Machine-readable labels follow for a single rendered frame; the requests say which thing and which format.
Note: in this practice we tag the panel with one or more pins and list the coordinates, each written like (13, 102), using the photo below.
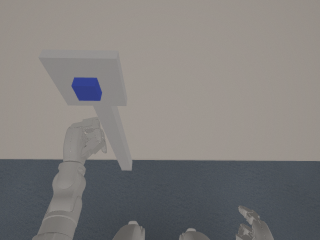
(65, 65)

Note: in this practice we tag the button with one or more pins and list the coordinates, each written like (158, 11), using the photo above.
(87, 88)

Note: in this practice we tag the robot left hand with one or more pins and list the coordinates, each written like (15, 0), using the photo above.
(75, 140)

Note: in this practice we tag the left robot forearm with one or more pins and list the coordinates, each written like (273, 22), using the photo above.
(62, 216)

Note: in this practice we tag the robot right hand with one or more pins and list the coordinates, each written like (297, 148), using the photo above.
(259, 230)

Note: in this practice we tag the left robot shin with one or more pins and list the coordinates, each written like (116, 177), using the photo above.
(132, 222)

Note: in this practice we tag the right robot shin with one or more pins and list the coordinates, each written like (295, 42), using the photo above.
(190, 229)

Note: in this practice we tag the robot shin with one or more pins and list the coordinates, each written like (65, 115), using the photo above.
(190, 229)
(132, 222)

